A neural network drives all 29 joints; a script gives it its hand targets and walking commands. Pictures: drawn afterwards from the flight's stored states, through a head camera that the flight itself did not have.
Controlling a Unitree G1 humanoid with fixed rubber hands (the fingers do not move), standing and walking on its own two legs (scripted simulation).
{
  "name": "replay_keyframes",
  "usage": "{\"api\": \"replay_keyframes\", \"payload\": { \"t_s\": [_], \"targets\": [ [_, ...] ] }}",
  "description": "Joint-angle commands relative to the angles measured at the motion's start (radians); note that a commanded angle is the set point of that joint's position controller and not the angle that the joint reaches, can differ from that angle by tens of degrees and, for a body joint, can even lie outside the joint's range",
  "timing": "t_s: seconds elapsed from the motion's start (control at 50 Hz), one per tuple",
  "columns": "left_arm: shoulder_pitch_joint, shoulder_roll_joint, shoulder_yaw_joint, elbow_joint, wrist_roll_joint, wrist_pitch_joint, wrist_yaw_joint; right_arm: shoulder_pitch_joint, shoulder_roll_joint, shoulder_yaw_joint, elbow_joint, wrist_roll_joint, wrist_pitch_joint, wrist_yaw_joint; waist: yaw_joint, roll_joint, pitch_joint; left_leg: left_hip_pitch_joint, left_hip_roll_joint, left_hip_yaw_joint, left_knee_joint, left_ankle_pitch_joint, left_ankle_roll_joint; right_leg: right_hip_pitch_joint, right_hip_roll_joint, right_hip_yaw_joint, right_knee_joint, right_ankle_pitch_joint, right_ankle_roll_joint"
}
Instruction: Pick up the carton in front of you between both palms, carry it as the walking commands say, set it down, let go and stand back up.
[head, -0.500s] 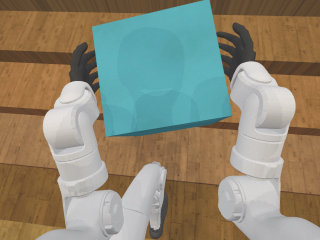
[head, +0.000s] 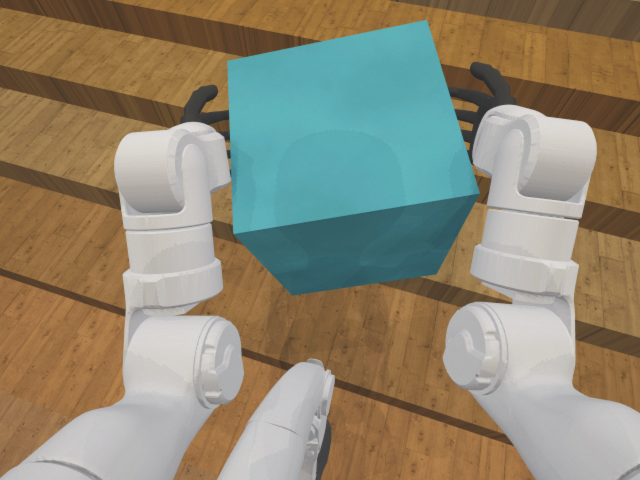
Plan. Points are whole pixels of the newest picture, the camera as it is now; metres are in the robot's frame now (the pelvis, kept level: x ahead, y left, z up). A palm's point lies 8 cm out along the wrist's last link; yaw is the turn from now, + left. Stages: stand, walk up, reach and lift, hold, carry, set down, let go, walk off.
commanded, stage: carry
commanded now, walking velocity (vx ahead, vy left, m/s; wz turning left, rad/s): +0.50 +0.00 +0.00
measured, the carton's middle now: (347, 183) +0.43 +0.07 +0.09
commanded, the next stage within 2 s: none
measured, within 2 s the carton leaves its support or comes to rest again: neither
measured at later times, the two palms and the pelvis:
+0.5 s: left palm out of the picture +0.83 +0.12 +0.31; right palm out of the picture +0.85 -0.17 +0.33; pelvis +0.43 -0.03 +0.16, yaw -2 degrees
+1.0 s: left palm out of the picture +1.26 +0.03 +0.50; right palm out of the picture +1.17 -0.24 +0.51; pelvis +0.81 -0.02 +0.32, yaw -1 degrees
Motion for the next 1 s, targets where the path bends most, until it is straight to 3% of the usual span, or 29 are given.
{"api": "replay_keyframes", "payload": {
  "t_s": [0.0,0.02,0.04,0.06,0.12,0.18,0.24,0.28,0.3,0.32,0.34,0.36,0.38,0.4,0.42,0.44,0.48,0.52,0.6,0.62,0.64,0.66,0.68,0.7,0.72,0.76,0.84,0.92,0.98],
  "targets": [
    [-1.013,-1.120,-0.596,-0.058,-0.533,-0.032,-0.489,-0.561,0.786,0.435,0.081,0.218,0.031,0.099,-0.278,-0.051,-0.712,0.969,-0.047,0.059,-0.483,0.495,0.032,-0.253,-0.247,0.055,0.185,1.429,0.025],
    [-1.048,-1.129,-0.577,-0.031,-0.528,-0.026,-0.497,-0.580,0.775,0.437,0.049,0.220,0.029,0.094,-0.434,0.048,-0.813,1.265,0.021,-0.063,-0.670,0.709,0.109,-0.390,-0.207,0.013,0.592,1.228,0.095],
    [-1.043,-1.160,-0.569,0.044,-0.510,-0.014,-0.507,-0.583,0.798,0.442,0.039,0.246,0.025,0.097,-0.425,0.291,-0.847,1.431,0.248,-0.371,-0.755,0.981,0.240,-0.618,-0.036,-0.033,1.069,-0.216,0.127],
    [-0.993,-1.191,-0.518,0.145,-0.503,-0.003,-0.515,-0.586,0.762,0.432,0.068,0.228,0.022,0.091,-0.394,0.355,-1.054,1.560,0.506,-0.845,-0.745,1.184,0.425,-0.755,0.056,0.073,1.610,-0.320,0.146],
    [-0.907,-1.105,-0.426,0.198,-0.406,0.015,-0.498,-0.698,1.001,0.575,0.013,0.400,0.064,0.121,-0.328,0.007,-0.752,1.430,0.409,-0.608,-0.852,1.026,0.228,-1.063,-0.041,-0.024,1.711,-0.220,0.062],
    [-0.789,-1.019,-0.344,0.173,-0.281,0.007,-0.451,-0.888,1.152,0.669,-0.090,0.584,0.086,0.175,-0.308,-0.058,-0.588,1.206,0.349,-0.439,-0.908,0.927,0.141,-1.079,-0.090,-0.129,1.571,-0.240,0.049],
    [-0.770,-0.928,-0.298,0.140,-0.186,-0.011,-0.411,-1.021,1.216,0.679,-0.116,0.693,0.096,0.225,-0.293,0.063,-0.543,1.110,0.269,-0.340,-0.940,1.013,0.115,-1.123,-0.104,-0.248,1.491,-0.312,0.003],
    [-0.785,-0.864,-0.286,0.141,-0.148,-0.020,-0.380,-0.988,1.203,0.632,-0.044,0.701,0.098,0.250,-0.278,0.126,-0.508,0.954,0.206,-0.209,-1.050,1.128,0.102,-0.881,-0.115,-0.330,1.084,-0.272,0.004],
    [-0.769,-0.848,-0.295,0.147,-0.126,-0.024,-0.364,-0.975,1.193,0.603,0.004,0.684,0.098,0.261,-0.242,0.151,-0.566,0.787,0.175,-0.099,-1.030,1.497,0.075,-0.581,-0.058,-0.403,0.907,-0.135,-0.013],
    [-0.771,-0.852,-0.294,0.164,-0.119,-0.015,-0.357,-0.945,1.211,0.584,0.065,0.674,0.103,0.266,-0.212,0.283,-0.617,0.755,0.204,-0.085,-0.943,1.786,0.074,-0.390,-0.040,-0.408,0.786,0.001,-0.025],
    [-0.794,-0.881,-0.328,0.154,-0.130,-0.012,-0.356,-0.884,1.210,0.568,0.118,0.651,0.102,0.269,-0.155,0.348,-0.691,0.745,0.261,-0.094,-0.802,1.887,0.058,-0.223,-0.043,-0.365,0.653,0.114,-0.034],
    [-0.808,-0.890,-0.345,0.149,-0.129,-0.020,-0.351,-0.879,1.204,0.554,0.140,0.632,0.102,0.269,-0.061,0.219,-0.845,0.717,0.212,-0.066,-0.483,1.898,-0.032,0.043,-0.070,-0.268,0.464,0.111,-0.071],
    [-0.793,-0.918,-0.366,0.143,-0.143,-0.030,-0.352,-0.897,1.222,0.555,0.154,0.621,0.106,0.273,0.056,-0.075,-0.863,0.519,0.095,-0.106,-0.039,0.995,-0.111,0.330,-0.157,-0.086,0.143,0.502,-0.103],
    [-0.740,-0.961,-0.381,0.131,-0.197,-0.031,-0.354,-0.841,1.240,0.536,0.188,0.618,0.113,0.279,0.027,-0.151,-0.683,0.160,-0.009,-0.131,0.256,0.293,-0.081,0.457,-0.210,-0.007,0.063,0.896,-0.151],
    [-0.743,-0.994,-0.413,0.127,-0.218,-0.031,-0.359,-0.820,1.251,0.534,0.206,0.607,0.099,0.272,-0.035,-0.232,-0.928,-0.144,-0.044,-0.332,0.675,0.016,-0.073,0.912,-0.520,0.245,0.433,1.717,-0.261],
    [-0.773,-1.047,-0.461,0.087,-0.258,-0.032,-0.369,-0.757,1.176,0.510,0.170,0.567,0.099,0.259,0.019,-0.090,-0.955,-0.265,-0.046,-0.336,0.779,0.103,-0.031,0.849,-0.474,0.371,0.328,1.327,-0.286],
    [-0.969,-1.116,-0.528,-0.109,-0.383,-0.032,-0.384,-0.777,1.081,0.466,0.040,0.488,0.096,0.214,-0.031,0.140,-0.755,-0.327,0.018,-0.295,0.700,0.059,0.006,0.674,-0.392,0.320,0.210,0.616,-0.143],
    [-1.077,-1.166,-0.607,-0.204,-0.509,-0.022,-0.410,-0.726,0.942,0.439,-0.033,0.408,0.076,0.166,-0.085,0.231,-0.624,-0.285,0.041,-0.198,0.504,0.026,0.033,0.472,-0.354,0.190,0.152,0.497,-0.071],
    [-1.062,-1.161,-0.528,-0.007,-0.555,-0.003,-0.479,-0.737,0.779,0.406,-0.019,0.248,0.042,0.090,-0.105,-0.024,-0.554,-0.038,0.118,-0.010,0.042,0.105,0.061,0.219,-0.252,-0.023,0.011,0.787,-0.026],
    [-1.020,-1.163,-0.497,0.067,-0.538,0.005,-0.492,-0.726,0.779,0.419,0.005,0.244,0.044,0.078,-0.137,-0.043,-0.597,0.338,0.085,0.025,-0.303,0.180,0.073,-0.018,-0.225,-0.126,-0.054,0.948,-0.021],
    [-0.996,-1.173,-0.470,0.135,-0.518,0.006,-0.500,-0.765,0.775,0.423,0.010,0.240,0.042,0.068,-0.183,-0.145,-0.693,0.661,0.008,0.091,-0.351,0.353,0.081,-0.135,-0.249,-0.138,0.025,1.255,-0.031],
    [-0.975,-1.172,-0.447,0.186,-0.494,0.010,-0.509,-0.775,0.795,0.441,0.008,0.243,0.044,0.065,-0.272,-0.218,-0.784,0.859,0.031,0.028,-0.431,0.509,0.100,-0.149,-0.300,-0.129,0.202,1.356,-0.005],
    [-0.973,-1.190,-0.432,0.236,-0.480,0.012,-0.521,-0.787,0.788,0.444,-0.008,0.249,0.039,0.068,-0.387,-0.135,-0.874,1.041,0.029,0.001,-0.656,0.634,0.103,-0.153,-0.276,-0.155,0.460,1.291,0.040],
    [-0.969,-1.228,-0.420,0.286,-0.456,0.017,-0.531,-0.812,0.817,0.454,-0.007,0.265,0.034,0.079,-0.387,0.183,-0.942,1.321,0.273,-0.340,-0.762,1.050,0.244,-0.383,-0.101,-0.093,0.909,0.117,0.111],
    [-0.870,-1.257,-0.357,0.394,-0.421,0.019,-0.540,-0.733,0.820,0.427,0.049,0.276,0.035,0.091,-0.404,0.386,-1.120,1.600,0.537,-0.772,-0.740,1.425,0.438,-0.715,0.017,0.005,1.538,-0.237,0.189],
    [-0.759,-1.220,-0.299,0.462,-0.350,0.029,-0.530,-0.846,0.986,0.511,-0.030,0.409,0.050,0.124,-0.389,0.161,-0.947,1.548,0.440,-0.630,-0.784,1.230,0.293,-0.975,-0.046,0.009,1.636,-0.149,0.092],
    [-0.786,-1.084,-0.254,0.261,-0.244,0.015,-0.465,-1.069,1.156,0.614,-0.188,0.596,0.075,0.162,-0.331,0.023,-0.723,1.266,0.383,-0.503,-0.894,0.770,0.143,-1.012,-0.106,-0.077,1.515,-0.185,0.048],
    [-0.817,-0.918,-0.248,0.168,-0.123,-0.017,-0.393,-1.145,1.195,0.594,-0.088,0.696,0.106,0.226,-0.324,0.114,-0.635,1.214,0.385,-0.426,-0.939,0.885,0.167,-1.148,-0.142,-0.180,1.467,-0.300,0.020],
    [-0.808,-0.834,-0.240,0.211,-0.068,-0.024,-0.357,-1.060,1.198,0.534,0.114,0.691,0.115,0.262,-0.289,0.164,-0.584,1.084,0.332,-0.288,-1.074,0.794,0.129,-0.992,-0.207,-0.206,1.083,-0.234,0.012]
  ]
}}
